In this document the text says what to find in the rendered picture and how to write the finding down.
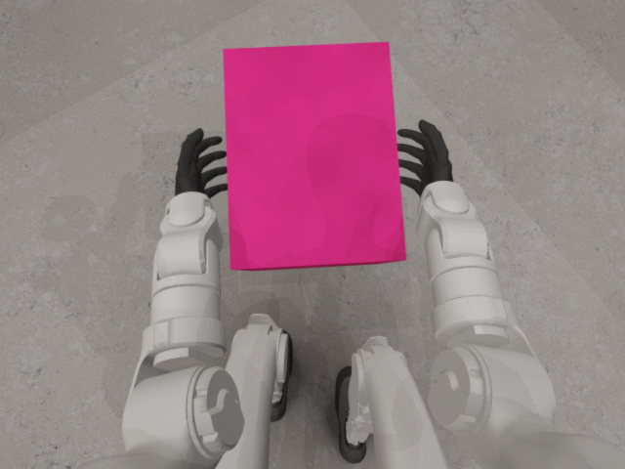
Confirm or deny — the robot left thigh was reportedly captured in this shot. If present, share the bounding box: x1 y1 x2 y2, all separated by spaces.
215 324 288 469

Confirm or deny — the robot left upper arm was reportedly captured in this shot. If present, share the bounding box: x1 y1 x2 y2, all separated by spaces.
75 364 244 469

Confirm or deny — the robot right hand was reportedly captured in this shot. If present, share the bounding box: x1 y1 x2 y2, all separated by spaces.
397 119 454 197

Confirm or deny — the robot left hand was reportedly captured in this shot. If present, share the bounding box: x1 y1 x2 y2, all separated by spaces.
175 128 228 198

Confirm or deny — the left robot shin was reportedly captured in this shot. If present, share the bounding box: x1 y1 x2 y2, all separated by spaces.
231 314 283 402

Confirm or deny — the left robot forearm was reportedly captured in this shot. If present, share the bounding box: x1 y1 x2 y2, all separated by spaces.
122 192 227 447

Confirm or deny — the carton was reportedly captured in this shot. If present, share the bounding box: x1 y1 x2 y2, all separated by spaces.
223 42 406 271

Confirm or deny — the right robot forearm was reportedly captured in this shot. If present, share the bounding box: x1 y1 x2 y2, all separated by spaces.
415 181 556 412

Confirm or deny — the robot right upper arm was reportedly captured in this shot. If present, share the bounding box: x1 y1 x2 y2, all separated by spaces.
428 343 625 469

